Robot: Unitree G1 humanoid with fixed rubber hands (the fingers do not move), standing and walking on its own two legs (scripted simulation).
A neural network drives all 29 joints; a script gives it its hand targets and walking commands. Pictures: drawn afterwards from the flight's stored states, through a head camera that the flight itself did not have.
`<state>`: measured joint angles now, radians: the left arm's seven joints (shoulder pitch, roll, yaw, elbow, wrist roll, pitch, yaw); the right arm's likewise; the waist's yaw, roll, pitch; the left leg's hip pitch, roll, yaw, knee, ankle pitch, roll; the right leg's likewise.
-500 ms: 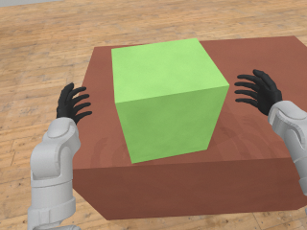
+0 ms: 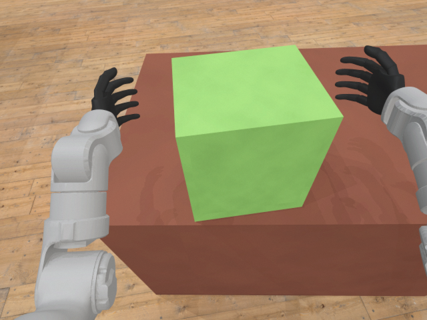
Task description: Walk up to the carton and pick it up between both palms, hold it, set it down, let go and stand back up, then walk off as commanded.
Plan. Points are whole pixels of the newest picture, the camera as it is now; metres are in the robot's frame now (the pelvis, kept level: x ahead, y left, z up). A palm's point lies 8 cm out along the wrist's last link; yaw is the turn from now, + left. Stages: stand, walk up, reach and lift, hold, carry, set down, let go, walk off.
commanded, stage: reach and lift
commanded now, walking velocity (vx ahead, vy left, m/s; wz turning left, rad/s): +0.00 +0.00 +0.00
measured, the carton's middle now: (242, 138) +0.47 +0.01 +0.07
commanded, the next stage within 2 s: none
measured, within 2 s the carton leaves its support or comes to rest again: neither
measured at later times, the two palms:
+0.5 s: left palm (121, 137) +0.39 +0.23 +0.14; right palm (357, 114) +0.48 -0.20 +0.14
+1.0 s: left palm (133, 152) +0.40 +0.22 +0.10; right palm (342, 127) +0.48 -0.18 +0.11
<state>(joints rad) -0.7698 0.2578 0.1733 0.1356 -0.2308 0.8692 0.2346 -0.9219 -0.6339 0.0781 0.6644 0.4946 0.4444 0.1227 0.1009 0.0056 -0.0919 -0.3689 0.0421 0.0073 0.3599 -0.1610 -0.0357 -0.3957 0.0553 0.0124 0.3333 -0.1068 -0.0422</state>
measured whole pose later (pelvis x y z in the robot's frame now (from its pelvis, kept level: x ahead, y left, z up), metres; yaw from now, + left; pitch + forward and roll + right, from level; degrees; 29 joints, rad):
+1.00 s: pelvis +0.01 +0.00 +0.00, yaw +0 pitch +15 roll +0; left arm -0.69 0.10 0.15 0.48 -0.13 0.43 0.20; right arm -0.85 -0.47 0.02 0.88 0.31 0.16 0.11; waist 0.14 0.00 -0.13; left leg -0.49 0.04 0.00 0.40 -0.18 -0.04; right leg -0.51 0.06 0.01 0.38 -0.13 -0.04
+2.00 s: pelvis +0.00 -0.01 +0.00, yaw +0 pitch +18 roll +0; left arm -0.77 -0.01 0.24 0.69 -0.01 0.16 0.23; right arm -0.92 -0.29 -0.02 1.02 0.23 0.03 -0.01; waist 0.12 0.00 -0.16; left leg -0.53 0.05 0.00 0.37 -0.15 -0.05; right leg -0.55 0.07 0.01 0.34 -0.09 -0.05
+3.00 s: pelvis +0.02 +0.00 +0.00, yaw +1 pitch +13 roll +0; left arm -0.65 -0.12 0.37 0.62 0.21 0.11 0.16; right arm -0.83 -0.18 -0.29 1.11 -0.11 -0.17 0.07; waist 0.09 -0.02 -0.13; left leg -0.38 0.04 0.00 0.32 -0.15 -0.04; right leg -0.40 0.05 -0.03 0.29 -0.11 -0.05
